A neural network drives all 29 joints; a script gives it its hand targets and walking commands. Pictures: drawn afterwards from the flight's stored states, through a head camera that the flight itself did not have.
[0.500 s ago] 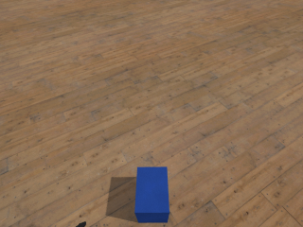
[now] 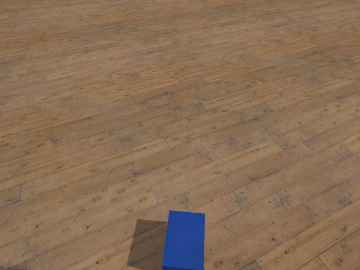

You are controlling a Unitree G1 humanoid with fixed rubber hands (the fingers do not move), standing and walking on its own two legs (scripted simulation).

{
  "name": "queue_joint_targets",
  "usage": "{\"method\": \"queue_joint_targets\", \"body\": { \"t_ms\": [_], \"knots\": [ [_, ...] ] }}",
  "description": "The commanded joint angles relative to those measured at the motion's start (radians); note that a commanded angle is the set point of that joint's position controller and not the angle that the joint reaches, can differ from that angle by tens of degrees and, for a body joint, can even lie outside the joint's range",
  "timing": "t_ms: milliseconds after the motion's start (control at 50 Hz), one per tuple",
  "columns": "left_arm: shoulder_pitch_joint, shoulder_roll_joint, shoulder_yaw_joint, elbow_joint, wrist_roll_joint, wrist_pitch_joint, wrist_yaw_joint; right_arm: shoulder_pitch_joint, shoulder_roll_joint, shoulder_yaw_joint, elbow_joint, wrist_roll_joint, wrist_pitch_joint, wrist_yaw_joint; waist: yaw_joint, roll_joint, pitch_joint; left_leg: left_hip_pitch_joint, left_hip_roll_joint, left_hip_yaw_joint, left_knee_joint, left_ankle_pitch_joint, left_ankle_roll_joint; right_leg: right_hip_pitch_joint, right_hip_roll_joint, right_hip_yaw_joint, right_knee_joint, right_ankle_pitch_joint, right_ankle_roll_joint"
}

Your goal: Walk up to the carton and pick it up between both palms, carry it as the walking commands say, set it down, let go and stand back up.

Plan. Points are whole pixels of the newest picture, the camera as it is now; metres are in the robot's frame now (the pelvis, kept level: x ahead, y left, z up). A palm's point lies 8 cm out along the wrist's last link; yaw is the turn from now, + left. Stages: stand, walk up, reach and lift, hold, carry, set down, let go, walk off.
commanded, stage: walk up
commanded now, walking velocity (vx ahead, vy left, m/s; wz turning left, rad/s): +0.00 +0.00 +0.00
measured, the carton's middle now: (184, 246) +0.39 -0.01 -0.66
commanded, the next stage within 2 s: stand in 0.64 s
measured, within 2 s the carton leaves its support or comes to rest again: neither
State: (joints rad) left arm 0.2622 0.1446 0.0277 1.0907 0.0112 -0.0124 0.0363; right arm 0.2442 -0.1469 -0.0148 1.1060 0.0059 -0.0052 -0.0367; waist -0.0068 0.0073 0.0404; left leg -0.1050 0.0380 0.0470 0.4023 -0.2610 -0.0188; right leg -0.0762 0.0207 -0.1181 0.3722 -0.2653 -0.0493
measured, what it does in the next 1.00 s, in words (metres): stands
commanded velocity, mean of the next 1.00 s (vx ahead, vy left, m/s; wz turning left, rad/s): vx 0.00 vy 0.00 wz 0.00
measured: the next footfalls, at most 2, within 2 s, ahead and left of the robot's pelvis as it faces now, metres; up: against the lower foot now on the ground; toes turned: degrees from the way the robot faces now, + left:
none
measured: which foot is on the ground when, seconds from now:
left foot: down 0.00-1.00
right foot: down 0.00-1.00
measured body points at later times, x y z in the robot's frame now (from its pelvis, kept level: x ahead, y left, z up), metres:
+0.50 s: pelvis +0.01 -0.01 +0.00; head +0.02 -0.02 +0.45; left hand +0.02 +0.20 -0.16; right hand +0.00 -0.23 -0.17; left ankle -0.03 +0.13 -0.74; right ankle -0.04 -0.08 -0.74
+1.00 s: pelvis +0.01 -0.03 -0.01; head +0.02 -0.04 +0.44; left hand +0.01 +0.19 -0.16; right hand +0.00 -0.25 -0.17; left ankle -0.03 +0.13 -0.74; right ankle -0.04 -0.08 -0.74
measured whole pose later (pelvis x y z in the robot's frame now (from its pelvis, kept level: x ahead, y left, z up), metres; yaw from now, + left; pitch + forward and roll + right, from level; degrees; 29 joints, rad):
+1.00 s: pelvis +0.01 -0.03 -0.01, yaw +0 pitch -2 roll +1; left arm 0.29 0.14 0.02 1.13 0.01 -0.02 0.05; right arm 0.27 -0.14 -0.01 1.15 -0.01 0.01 -0.05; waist -0.01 0.01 0.04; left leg -0.10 0.08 0.04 0.43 -0.30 -0.07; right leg -0.08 0.06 -0.12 0.42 -0.32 -0.10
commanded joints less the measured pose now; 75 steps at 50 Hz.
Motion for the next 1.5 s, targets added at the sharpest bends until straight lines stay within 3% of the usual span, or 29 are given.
{"method": "queue_joint_targets", "body": {
  "t_ms": [0, 180, 280, 660, 740, 1480],
  "knots": [
    [0.037, 0.076, 0.007, -0.02, 0.003, -0.017, 0.005, 0.066, -0.09, -0.01, 0.0, 0.002, -0.003, -0.004, -0.016, -0.006, 0.035, -0.033, 0.087, -0.063, -0.056, 0.284, 0.033, -0.02, -0.152, 0.138, -0.079, 0.303, 0.005],
    [0.074, 0.075, 0.011, 0.008, 0.004, -0.018, 0.011, 0.073, -0.076, -0.004, 0.024, 0.002, -0.004, -0.009, -0.006, -0.023, 0.026, -0.033, 0.085, -0.052, -0.041, 0.314, 0.029, -0.005, -0.15, 0.124, -0.062, 0.369, 0.004],
    [0.075, 0.068, 0.011, 0.014, 0.004, -0.015, 0.014, 0.078, -0.072, -0.004, 0.031, 0.001, -0.002, -0.012, -0.003, 0.001, 0.034, -0.042, 0.082, -0.046, -0.037, 0.317, 0.028, -0.003, -0.151, 0.125, -0.054, 0.38, 0.001],
    [0.092, 0.092, 0.012, 0.025, 0.003, -0.014, 0.021, 0.11, -0.074, -0.004, 0.044, -0.015, 0.007, -0.02, -0.003, -0.02, 0.042, -0.039, 0.08, -0.026, -0.012, 0.3, 0.022, -0.02, -0.15, 0.129, -0.036, 0.462, -0.018],
    [0.096, 0.096, 0.01, 0.021, 0.002, -0.016, 0.021, 0.109, -0.08, -0.004, 0.042, -0.016, 0.009, -0.021, -0.002, -0.002, 0.03, -0.036, 0.077, -0.017, -0.006, 0.296, 0.022, -0.01, -0.152, 0.132, -0.035, 0.477, -0.016],
    [0.102, 0.124, 0.006, 0.001, -0.004, -0.013, 0.019, 0.132, -0.079, 0.003, 0.027, -0.02, 0.02, -0.017, -0.002, -0.021, 0.06, -0.058, 0.068, -0.003, 0.006, 0.188, 0.019, -0.048, -0.166, 0.168, -0.061, 0.385, 0.0]
  ]
}}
